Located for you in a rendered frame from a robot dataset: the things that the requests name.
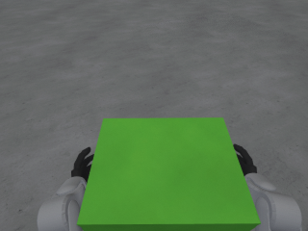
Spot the robot right hand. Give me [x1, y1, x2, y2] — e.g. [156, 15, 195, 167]
[233, 143, 257, 176]

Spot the right robot forearm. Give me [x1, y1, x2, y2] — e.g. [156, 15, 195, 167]
[244, 172, 302, 231]

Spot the carton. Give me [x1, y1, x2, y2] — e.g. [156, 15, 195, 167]
[77, 117, 261, 231]

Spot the robot left hand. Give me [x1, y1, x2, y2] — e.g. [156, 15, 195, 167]
[71, 147, 94, 183]

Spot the left robot forearm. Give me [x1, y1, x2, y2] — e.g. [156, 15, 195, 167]
[37, 176, 87, 231]

